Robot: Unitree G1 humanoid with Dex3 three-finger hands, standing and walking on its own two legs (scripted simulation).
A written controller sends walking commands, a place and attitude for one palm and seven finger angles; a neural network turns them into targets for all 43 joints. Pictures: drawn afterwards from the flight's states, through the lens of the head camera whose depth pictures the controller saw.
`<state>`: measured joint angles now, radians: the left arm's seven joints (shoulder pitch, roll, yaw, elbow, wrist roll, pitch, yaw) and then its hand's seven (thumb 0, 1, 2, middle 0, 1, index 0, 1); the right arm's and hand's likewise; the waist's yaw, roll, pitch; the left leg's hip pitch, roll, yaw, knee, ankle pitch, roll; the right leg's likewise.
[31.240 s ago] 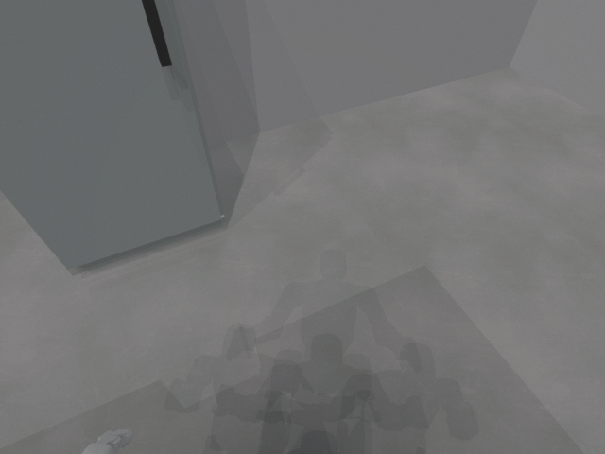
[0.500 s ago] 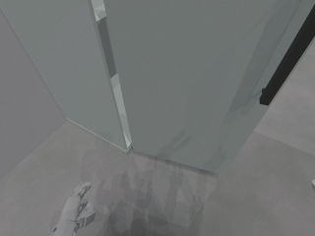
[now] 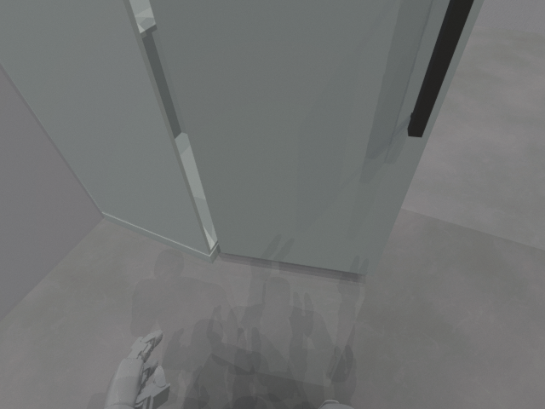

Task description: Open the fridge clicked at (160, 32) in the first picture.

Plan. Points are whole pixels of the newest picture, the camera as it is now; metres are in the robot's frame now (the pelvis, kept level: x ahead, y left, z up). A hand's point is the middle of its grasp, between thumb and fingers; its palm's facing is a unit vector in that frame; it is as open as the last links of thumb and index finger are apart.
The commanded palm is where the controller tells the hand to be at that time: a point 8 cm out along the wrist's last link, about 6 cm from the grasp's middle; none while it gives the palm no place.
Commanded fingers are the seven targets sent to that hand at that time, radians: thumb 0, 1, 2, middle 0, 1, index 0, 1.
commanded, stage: step back with the hand held close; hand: right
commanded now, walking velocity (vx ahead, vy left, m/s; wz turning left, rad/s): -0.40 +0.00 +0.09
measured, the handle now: (451, 17) +0.66 -0.26 +0.26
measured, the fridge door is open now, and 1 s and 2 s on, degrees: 76 76 76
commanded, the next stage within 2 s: stop stepping back and stand still in 0.32 s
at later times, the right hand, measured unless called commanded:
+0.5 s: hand out of the picture +0.12 -0.23 +0.18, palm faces +0.29 +0.81 -0.51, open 7.4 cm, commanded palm +0.05 -0.28 +0.19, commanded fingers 0.00 -0.90 -0.90 0.20 0.30 0.20 0.30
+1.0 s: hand out of the picture +0.02 -0.23 +0.19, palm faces +0.41 +0.79 -0.45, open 7.4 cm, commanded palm -0.04 -0.27 +0.19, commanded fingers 0.00 -0.90 -0.90 0.20 0.30 0.20 0.30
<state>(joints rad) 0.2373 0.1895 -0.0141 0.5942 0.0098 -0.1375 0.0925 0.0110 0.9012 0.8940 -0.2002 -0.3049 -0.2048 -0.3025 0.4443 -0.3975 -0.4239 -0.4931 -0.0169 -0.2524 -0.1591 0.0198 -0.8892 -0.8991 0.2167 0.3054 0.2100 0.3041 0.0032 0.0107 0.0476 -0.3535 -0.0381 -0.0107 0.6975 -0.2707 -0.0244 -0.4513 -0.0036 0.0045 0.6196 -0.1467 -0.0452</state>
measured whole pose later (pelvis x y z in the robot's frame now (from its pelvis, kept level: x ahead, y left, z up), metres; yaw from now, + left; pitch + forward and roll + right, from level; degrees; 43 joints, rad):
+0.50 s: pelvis -0.11 +0.01 +0.01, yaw +5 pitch +1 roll +0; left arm 0.13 0.17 0.00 0.54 0.01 -0.13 0.05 0.01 0.90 0.89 -0.20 -0.30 -0.20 -0.30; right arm 0.55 -0.48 -0.45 -0.58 0.04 -0.19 -0.14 0.02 -0.89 -0.90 0.22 0.31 0.21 0.30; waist 0.00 0.06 0.07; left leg -0.37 -0.07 -0.01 0.74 -0.40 -0.01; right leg -0.34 -0.04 -0.08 0.50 -0.17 -0.02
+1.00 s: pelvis -0.19 +0.02 +0.01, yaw +4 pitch -3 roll +0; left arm 0.32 0.22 0.01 0.65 0.01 -0.13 0.09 0.01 0.90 0.89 -0.20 -0.30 -0.20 -0.30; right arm 0.54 -0.43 -0.41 -0.46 -0.01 -0.20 -0.18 0.02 -0.89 -0.90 0.22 0.31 0.21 0.30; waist 0.04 0.04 -0.05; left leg -0.28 -0.02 0.06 0.60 -0.35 0.02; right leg -0.25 -0.04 -0.07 0.57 -0.28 -0.02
